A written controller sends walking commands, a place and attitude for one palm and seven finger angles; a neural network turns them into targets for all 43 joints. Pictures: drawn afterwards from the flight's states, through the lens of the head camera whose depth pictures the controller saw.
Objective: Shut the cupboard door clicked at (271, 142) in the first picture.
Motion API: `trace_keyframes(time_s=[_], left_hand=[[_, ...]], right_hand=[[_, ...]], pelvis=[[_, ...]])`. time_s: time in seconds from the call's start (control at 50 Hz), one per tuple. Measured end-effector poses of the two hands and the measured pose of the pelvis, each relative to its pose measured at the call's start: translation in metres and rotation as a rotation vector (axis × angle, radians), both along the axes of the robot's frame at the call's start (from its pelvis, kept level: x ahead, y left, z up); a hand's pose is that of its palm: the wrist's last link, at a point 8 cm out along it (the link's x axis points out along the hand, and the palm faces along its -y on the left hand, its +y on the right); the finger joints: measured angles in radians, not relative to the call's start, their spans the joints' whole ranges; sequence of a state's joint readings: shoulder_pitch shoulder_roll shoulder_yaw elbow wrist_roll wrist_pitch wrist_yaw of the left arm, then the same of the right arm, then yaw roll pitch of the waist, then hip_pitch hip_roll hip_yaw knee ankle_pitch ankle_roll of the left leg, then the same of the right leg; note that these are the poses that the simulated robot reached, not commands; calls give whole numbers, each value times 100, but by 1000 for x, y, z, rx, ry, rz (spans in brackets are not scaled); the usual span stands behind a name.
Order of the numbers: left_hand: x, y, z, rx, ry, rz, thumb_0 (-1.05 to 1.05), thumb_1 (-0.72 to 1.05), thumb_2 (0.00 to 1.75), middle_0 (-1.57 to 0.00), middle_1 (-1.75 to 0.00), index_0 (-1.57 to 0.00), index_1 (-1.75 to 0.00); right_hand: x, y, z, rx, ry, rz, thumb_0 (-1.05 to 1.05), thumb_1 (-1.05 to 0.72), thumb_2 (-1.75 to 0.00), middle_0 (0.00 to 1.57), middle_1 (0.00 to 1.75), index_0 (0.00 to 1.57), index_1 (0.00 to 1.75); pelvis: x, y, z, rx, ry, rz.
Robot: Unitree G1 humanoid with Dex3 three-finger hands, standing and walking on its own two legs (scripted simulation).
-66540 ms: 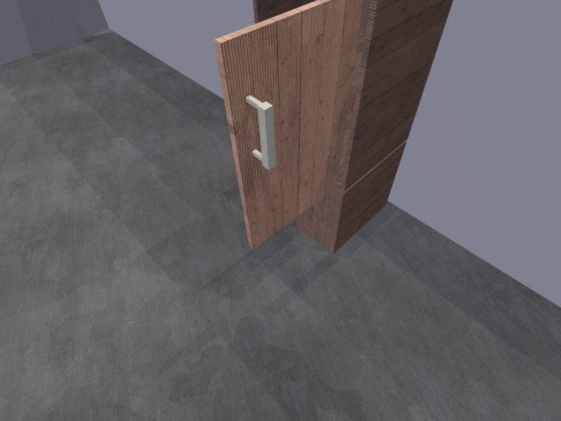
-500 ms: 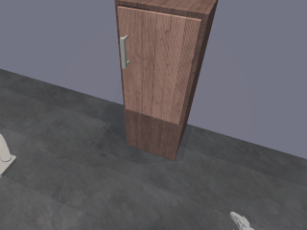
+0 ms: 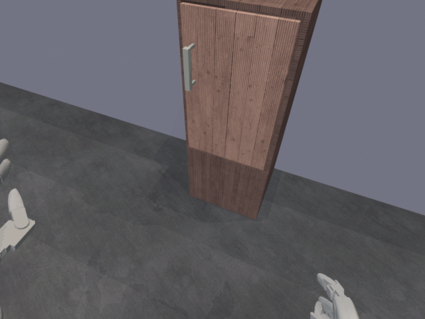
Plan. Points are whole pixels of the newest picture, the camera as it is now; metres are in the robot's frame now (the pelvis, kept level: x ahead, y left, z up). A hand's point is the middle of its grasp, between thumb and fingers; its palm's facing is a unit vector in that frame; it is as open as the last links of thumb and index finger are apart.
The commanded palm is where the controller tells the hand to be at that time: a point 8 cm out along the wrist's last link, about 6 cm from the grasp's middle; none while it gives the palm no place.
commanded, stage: stop stepping back and stand still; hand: left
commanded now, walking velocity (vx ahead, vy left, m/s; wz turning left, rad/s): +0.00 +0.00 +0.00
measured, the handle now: (190, 67) +0.87 +0.13 +0.07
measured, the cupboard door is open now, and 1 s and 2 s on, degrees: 0 0 0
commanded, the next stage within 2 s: let the arm hang, fingers relaxed in 0.36 s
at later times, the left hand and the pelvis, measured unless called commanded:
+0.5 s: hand (31, 234) +0.20 +0.28 +0.14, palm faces +0.38 -0.81 -0.44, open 7.4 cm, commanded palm none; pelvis -0.01 +0.01 +0.00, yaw +1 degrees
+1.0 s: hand out of the picture -0.09 +0.19 -0.17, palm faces +0.04 -0.98 -0.21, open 7.2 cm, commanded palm none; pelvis -0.03 +0.01 +0.01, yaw +1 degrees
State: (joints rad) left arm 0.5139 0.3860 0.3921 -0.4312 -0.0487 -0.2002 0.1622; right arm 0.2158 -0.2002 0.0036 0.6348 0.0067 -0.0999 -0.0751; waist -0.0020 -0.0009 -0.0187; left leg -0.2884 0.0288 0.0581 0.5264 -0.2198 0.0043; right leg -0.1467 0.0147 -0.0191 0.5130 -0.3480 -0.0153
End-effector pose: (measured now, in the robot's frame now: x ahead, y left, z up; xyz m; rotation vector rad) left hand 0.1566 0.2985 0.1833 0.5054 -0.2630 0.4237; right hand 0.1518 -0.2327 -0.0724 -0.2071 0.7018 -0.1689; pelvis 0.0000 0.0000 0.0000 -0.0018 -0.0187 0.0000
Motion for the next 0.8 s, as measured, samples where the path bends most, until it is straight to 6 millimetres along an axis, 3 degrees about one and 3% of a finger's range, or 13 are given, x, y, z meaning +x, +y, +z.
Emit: trace_keyframes(time_s=[0.08, 0.18, 0.48, 0.52, 0.56, 0.6, 0.66, 0.7, 0.74, 0.8], left_hand=[[3, 3, 5, 12, -4, -23, 1, 89, 90, -21, -30, -21, -31], [1, 10, 3, 6, 24, -14, 1, 89, 90, -21, -30, -21, -31], [-1, 14, -11, -21, 75, -6, 1, 89, 90, -21, -30, -20, -31], [10, 17, -50, -56, 239, -21, 1, 89, 90, -21, -30, -20, -31], [14, 16, -108, -133, 488, -15, 0, 90, 90, -20, -30, -20, -30], [4, 7, -170, -215, 745, -7, 0, 90, 90, -20, -30, -19, -30], [-36, -21, -246, -340, 1066, -2, 1, 90, 90, -20, -30, -19, -30], [-71, -44, -284, -428, 1234, -1, 1, 91, 90, -20, -30, -19, -30], [-108, -67, -311, -516, 1372, 2, 1, 91, 90, -20, -30, -19, -30], [-150, -65, -326, -591, 1454, 112, -1, 99, 90, -21, -30, -20, -30]], right_hand=[[14, 19, 9, 24, -39, 34, 2, -90, -90, 20, 30, 20, 30], [17, 30, 11, 33, -34, 52, 1, -90, -90, 20, 30, 20, 30], [-20, 13, -5, 5, 67, 9, 2, -90, -90, 20, 30, 20, 30], [-23, 8, -17, 16, 99, 57, 1, -90, -90, 20, 30, 20, 30], [-28, 1, -30, 16, 151, 76, 1, -90, -90, 20, 30, 20, 30], [-37, -7, -39, 13, 193, 65, 1, -90, -90, 20, 30, 20, 30], [-59, -14, -45, 6, 261, 24, 1, -90, -90, 20, 30, 20, 30], [-79, -17, -48, -2, 328, 0, 1, -91, -90, 20, 30, 20, 30], [-102, -17, -50, -10, 409, -20, 1, -91, -90, 20, 30, 20, 30], [-139, -14, -52, -12, 547, -37, 1, -91, -90, 20, 30, 20, 30]], pelvis=[[0, 4, 2, -5, 15, -3], [0, 8, 4, -9, 24, -6], [-7, 13, 5, -17, 29, 7], [-12, 16, 2, -18, 34, 15], [-17, 18, -2, -15, 32, 19], [-22, 18, -4, -11, 25, 18], [-26, 16, -5, -4, 11, 14], [-27, 13, -5, -3, 1, 14], [-27, 11, -4, -4, -5, 15], [-28, 6, -1, -12, -6, 25]])
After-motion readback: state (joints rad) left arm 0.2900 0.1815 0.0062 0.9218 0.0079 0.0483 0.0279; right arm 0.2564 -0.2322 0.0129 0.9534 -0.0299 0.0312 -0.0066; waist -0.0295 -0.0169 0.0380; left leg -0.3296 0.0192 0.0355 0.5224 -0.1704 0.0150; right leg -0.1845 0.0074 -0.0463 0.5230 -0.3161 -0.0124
